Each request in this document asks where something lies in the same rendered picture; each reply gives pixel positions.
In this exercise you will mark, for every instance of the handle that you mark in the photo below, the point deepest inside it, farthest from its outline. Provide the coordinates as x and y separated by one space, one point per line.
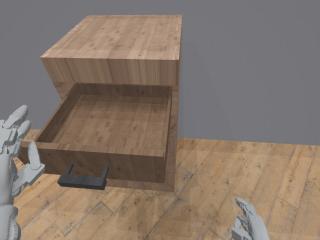
83 182

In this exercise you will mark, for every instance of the cabinet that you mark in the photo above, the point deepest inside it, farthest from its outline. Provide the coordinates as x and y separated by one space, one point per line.
123 49

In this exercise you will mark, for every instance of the robot right hand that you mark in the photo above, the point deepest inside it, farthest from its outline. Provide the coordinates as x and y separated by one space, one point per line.
254 226

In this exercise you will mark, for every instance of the drawer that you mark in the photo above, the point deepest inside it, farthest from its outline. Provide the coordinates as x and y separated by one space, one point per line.
123 126

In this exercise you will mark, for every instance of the robot left hand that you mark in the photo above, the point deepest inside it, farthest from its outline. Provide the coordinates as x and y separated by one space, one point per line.
12 133

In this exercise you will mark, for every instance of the left robot forearm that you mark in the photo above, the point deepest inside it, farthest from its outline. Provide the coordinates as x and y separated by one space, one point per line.
9 228

